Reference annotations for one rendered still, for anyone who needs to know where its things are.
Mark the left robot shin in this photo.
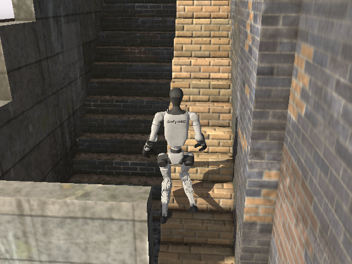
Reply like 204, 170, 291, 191
161, 180, 171, 217

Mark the robot left hand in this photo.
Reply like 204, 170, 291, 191
142, 148, 155, 158

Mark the robot right hand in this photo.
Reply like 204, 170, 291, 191
194, 143, 207, 151

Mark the robot left forearm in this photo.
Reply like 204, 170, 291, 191
144, 133, 154, 151

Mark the robot right forearm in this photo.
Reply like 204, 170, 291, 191
198, 133, 206, 146

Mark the robot left upper arm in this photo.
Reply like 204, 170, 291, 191
149, 112, 165, 142

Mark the right robot foot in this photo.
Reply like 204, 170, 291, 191
188, 205, 198, 212

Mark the robot right upper arm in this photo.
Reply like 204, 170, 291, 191
188, 112, 203, 141

